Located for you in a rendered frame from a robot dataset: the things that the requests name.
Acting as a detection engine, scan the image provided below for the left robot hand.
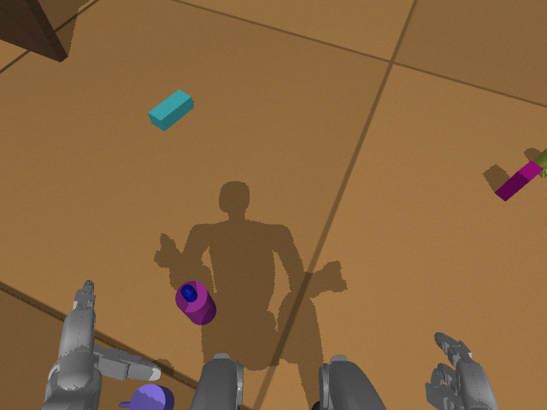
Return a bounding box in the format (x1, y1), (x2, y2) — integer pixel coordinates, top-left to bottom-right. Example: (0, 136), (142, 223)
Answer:
(58, 280), (162, 381)

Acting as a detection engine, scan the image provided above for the right robot hand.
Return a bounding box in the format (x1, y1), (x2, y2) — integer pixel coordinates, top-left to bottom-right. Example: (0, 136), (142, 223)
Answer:
(425, 332), (498, 410)

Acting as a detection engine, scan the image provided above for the left robot arm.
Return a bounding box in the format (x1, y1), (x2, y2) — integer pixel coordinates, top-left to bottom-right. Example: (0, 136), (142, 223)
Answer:
(40, 352), (103, 410)

